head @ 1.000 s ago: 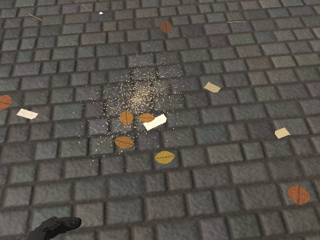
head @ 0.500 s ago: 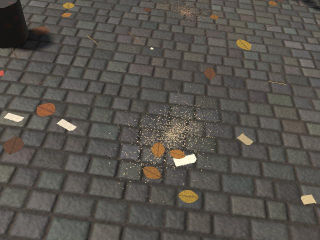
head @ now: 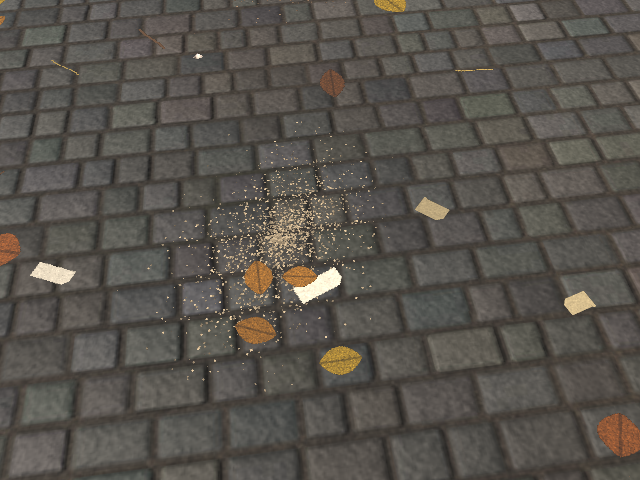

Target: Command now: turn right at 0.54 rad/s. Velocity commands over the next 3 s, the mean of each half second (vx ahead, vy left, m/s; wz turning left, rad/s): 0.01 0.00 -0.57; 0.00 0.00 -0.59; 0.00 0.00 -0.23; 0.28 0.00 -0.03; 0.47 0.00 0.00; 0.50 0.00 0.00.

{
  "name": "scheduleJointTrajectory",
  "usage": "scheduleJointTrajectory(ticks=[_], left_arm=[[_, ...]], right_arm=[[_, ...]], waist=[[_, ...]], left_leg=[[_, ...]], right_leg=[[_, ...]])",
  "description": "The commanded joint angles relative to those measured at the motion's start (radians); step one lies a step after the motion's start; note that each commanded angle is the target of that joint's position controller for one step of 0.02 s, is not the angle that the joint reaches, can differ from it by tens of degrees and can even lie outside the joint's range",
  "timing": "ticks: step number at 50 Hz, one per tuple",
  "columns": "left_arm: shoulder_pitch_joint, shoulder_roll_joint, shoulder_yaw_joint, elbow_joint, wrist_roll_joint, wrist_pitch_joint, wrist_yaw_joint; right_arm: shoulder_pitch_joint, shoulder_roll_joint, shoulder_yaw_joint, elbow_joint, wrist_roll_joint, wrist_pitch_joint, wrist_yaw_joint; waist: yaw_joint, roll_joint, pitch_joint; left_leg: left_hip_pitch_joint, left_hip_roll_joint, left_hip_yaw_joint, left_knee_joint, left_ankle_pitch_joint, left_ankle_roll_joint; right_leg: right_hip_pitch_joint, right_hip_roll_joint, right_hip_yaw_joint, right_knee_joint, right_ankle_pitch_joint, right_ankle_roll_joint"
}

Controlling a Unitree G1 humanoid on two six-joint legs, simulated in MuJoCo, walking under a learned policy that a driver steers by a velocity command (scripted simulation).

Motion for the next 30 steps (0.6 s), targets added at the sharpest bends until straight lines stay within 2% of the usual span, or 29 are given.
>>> scheduleJointTrajectory(ticks=[1, 3, 5, 6, 7, 8, 9, 10, 11, 12, 14, 16, 18, 20, 24, 26, 27, 28, 29, 30], left_arm=[[-0.044, 0.175, 0.044, -0.075, -0.002, 0.000, 0.008], [-0.056, 0.169, 0.041, -0.082, -0.005, 0.007, 0.007], [-0.073, 0.146, 0.031, -0.092, -0.013, 0.015, 0.012], [-0.038, 0.102, 0.017, -0.096, -0.004, 0.015, 0.014], [0.003, 0.048, 0.004, -0.115, 0.004, 0.007, 0.012], [0.019, 0.129, 0.028, -0.111, 0.010, -0.004, 0.010], [0.043, 0.182, 0.049, -0.089, -0.002, -0.002, 0.008], [0.059, 0.178, 0.056, -0.065, -0.006, 0.009, 0.011], [0.067, 0.159, 0.055, -0.053, -0.004, 0.020, 0.015], [0.058, 0.135, 0.049, -0.057, -0.005, 0.028, 0.013], [0.018, 0.101, 0.039, -0.088, -0.012, 0.031, 0.007], [-0.027, 0.084, 0.031, -0.121, -0.011, 0.029, 0.001], [-0.041, 0.071, 0.024, -0.141, -0.006, 0.030, -0.009], [-0.042, 0.065, 0.019, -0.155, -0.004, 0.032, -0.019], [-0.019, 0.080, 0.028, -0.171, -0.006, 0.045, -0.036], [0.043, 0.075, 0.035, -0.157, -0.007, 0.048, -0.045], [0.089, 0.097, 0.046, -0.143, -0.004, 0.047, -0.039], [0.129, 0.194, 0.073, -0.146, -0.004, 0.042, -0.024], [0.116, 0.285, 0.082, -0.179, 0.020, 0.025, -0.018], [0.137, 0.239, 0.071, -0.177, 0.045, -0.002, -0.027]], right_arm=[[0.038, -0.088, -0.025, -0.055, 0.006, -0.014, 0.008], [0.046, -0.094, -0.030, -0.058, 0.009, -0.025, 0.019], [0.098, -0.100, -0.038, -0.045, 0.008, -0.039, 0.027], [0.122, -0.160, -0.053, -0.049, -0.005, -0.040, 0.020], [0.077, -0.245, -0.069, -0.068, -0.030, -0.028, 0.013], [0.083, -0.202, -0.058, -0.081, -0.058, -0.029, 0.018], [0.042, -0.146, -0.040, -0.098, -0.051, -0.033, 0.018], [-0.001, -0.118, -0.033, -0.102, -0.034, -0.033, 0.016], [-0.021, -0.107, -0.029, -0.106, -0.019, -0.031, 0.011], [-0.020, -0.104, -0.025, -0.104, -0.012, -0.028, 0.006], [0.014, -0.107, -0.026, -0.096, -0.016, -0.020, -0.002], [0.055, -0.121, -0.034, -0.087, -0.017, -0.013, -0.008], [0.056, -0.143, -0.044, -0.086, -0.014, -0.008, -0.006], [0.036, -0.165, -0.053, -0.089, -0.010, -0.004, 0.002], [0.020, -0.182, -0.063, -0.082, 0.012, -0.003, 0.020], [-0.002, -0.179, -0.064, -0.075, 0.033, -0.003, 0.023], [0.044, -0.149, -0.057, -0.053, 0.034, -0.005, 0.026], [0.072, -0.097, -0.042, -0.055, 0.002, -0.006, 0.031], [0.010, -0.061, -0.023, -0.123, -0.037, -0.005, 0.023], [-0.059, -0.109, -0.037, -0.132, -0.017, -0.006, 0.013]], waist=[[-0.011, -0.167, -0.162], [-0.018, -0.176, -0.154], [-0.056, -0.166, -0.150], [-0.044, -0.072, -0.169], [0.016, 0.222, -0.137], [-0.005, 0.262, -0.161], [0.007, 0.176, -0.135], [0.020, 0.127, -0.108], [0.019, 0.115, -0.096], [0.008, 0.122, -0.083], [-0.020, 0.143, -0.081], [-0.052, 0.160, -0.103], [-0.061, 0.160, -0.124], [-0.061, 0.165, -0.131], [-0.050, 0.175, -0.128], [-0.006, 0.157, -0.132], [0.004, 0.106, -0.140], [-0.006, -0.114, -0.147], [-0.007, -0.327, -0.134], [0.063, -0.217, -0.197]], left_leg=[[0.111, -0.035, 0.025, -0.096, 0.050, 0.000], [0.149, -0.044, 0.027, -0.197, 0.070, 0.014], [0.274, -0.034, 0.036, -0.416, 0.218, 0.045], [0.373, 0.113, -0.081, -0.472, 0.259, 0.098], [0.419, 0.324, -0.339, -0.514, 0.443, 0.236], [0.365, 0.427, -0.463, -0.530, 0.471, 0.361], [0.336, 0.386, -0.369, -0.521, 0.446, 0.359], [0.323, 0.313, -0.250, -0.505, 0.402, 0.309], [0.330, 0.267, -0.176, -0.500, 0.371, 0.277], [0.330, 0.250, -0.127, -0.498, 0.406, 0.274], [0.358, 0.229, -0.054, -0.503, 0.445, 0.286], [0.433, 0.260, -0.044, -0.498, 0.477, 0.309], [0.454, 0.284, -0.023, -0.490, 0.492, 0.318], [0.421, 0.296, 0.012, -0.489, 0.507, 0.319], [0.397, 0.318, 0.052, -0.450, 0.525, 0.304], [0.358, 0.303, 0.099, -0.368, 0.488, 0.250], [0.286, 0.268, 0.151, -0.282, 0.395, 0.187], [0.072, 0.174, 0.249, -0.041, 0.120, 0.086], [-0.199, 0.024, 0.213, 0.199, -0.323, 0.009], [-0.198, 0.021, 0.063, 0.353, -0.335, 0.013]], right_leg=[[0.062, -0.221, 0.248, -0.089, 0.208, -0.179], [0.067, -0.213, 0.296, -0.058, 0.189, -0.159], [0.038, -0.164, 0.310, 0.010, 0.130, -0.102], [-0.039, -0.110, 0.261, 0.123, -0.039, -0.046], [-0.238, 0.056, 0.075, 0.330, -0.361, 0.016], [-0.268, 0.020, 0.049, 0.576, -0.494, 0.051], [-0.272, -0.011, 0.061, 0.696, -0.432, 0.064], [-0.279, -0.026, 0.043, 0.743, -0.363, 0.082], [-0.295, -0.034, 0.028, 0.772, -0.304, 0.099], [-0.306, -0.039, 0.016, 0.783, -0.266, 0.116], [-0.306, -0.046, -0.033, 0.720, -0.223, 0.137], [-0.315, -0.067, -0.047, 0.629, -0.224, 0.150], [-0.271, -0.091, -0.065, 0.536, -0.238, 0.148], [-0.192, -0.102, -0.099, 0.447, -0.240, 0.134], [-0.083, -0.089, -0.158, 0.274, -0.207, 0.090], [0.036, -0.064, -0.193, 0.075, -0.065, 0.040], [0.154, -0.048, -0.166, -0.028, 0.043, 0.006], [0.329, -0.210, 0.082, -0.083, 0.335, -0.065], [0.356, -0.452, 0.422, -0.067, 0.589, -0.279], [0.303, -0.464, 0.421, -0.099, 0.490, -0.355]])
